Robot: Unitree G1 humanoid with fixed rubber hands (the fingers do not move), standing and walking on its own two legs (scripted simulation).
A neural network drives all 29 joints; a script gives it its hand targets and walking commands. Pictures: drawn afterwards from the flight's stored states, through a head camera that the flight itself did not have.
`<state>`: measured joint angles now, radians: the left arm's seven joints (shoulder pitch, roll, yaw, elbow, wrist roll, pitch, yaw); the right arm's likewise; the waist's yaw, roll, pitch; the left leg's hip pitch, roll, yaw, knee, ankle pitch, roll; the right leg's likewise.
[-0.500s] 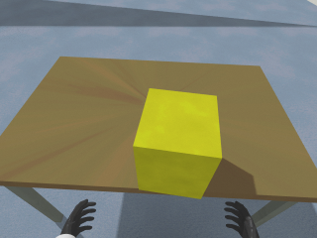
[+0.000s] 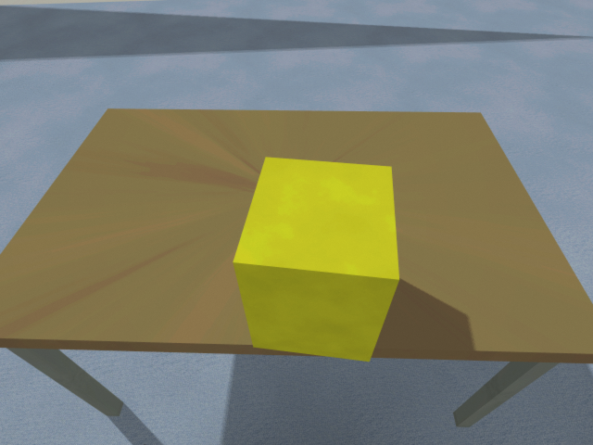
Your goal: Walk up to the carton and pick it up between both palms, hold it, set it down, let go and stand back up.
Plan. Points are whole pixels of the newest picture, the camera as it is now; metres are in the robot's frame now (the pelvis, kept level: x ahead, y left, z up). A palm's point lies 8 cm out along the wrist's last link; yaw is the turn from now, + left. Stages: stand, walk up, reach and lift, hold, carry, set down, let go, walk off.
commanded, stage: stand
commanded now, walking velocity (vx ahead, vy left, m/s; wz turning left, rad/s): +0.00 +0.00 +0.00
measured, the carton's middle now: (318, 261) +0.41 -0.02 -0.01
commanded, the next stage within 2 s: none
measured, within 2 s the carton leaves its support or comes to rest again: neither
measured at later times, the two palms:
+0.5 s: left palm out of the picture -0.01 +0.25 -0.12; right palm out of the picture +0.00 -0.23 -0.13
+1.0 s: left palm out of the picture -0.02 +0.24 -0.14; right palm out of the picture -0.02 -0.18 -0.14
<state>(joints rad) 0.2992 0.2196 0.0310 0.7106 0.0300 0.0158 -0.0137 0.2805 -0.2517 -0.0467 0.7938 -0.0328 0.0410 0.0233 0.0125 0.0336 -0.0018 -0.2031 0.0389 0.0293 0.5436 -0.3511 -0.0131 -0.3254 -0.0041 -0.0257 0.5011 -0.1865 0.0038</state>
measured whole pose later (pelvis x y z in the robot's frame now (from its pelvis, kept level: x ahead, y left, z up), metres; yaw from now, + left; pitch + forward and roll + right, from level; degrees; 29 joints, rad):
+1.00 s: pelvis +0.02 +0.03 +0.01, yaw -1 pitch -1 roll +0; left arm 0.33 0.12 0.00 1.16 0.01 0.00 0.03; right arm 0.35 -0.15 0.02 1.11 -0.01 -0.02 -0.03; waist 0.00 0.02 0.01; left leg -0.08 -0.02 0.06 0.39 -0.30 0.03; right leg -0.23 -0.05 0.01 0.41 -0.16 0.05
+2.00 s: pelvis +0.03 +0.04 +0.01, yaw -1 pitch -1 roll +0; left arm 0.31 0.10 -0.02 1.23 0.00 0.00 0.04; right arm 0.37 -0.12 0.02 1.17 -0.01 -0.02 -0.04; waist 0.00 0.01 0.03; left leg -0.06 -0.04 0.06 0.39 -0.32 0.05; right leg -0.22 -0.07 0.02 0.43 -0.19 0.07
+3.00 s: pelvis +0.03 +0.04 +0.01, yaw -1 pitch -1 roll +0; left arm 0.30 0.10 -0.02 1.23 0.00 0.00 0.04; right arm 0.38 -0.10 0.02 1.15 -0.01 -0.03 -0.04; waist 0.00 0.01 0.04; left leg -0.06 -0.04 0.06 0.40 -0.32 0.05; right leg -0.22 -0.07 0.02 0.43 -0.19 0.07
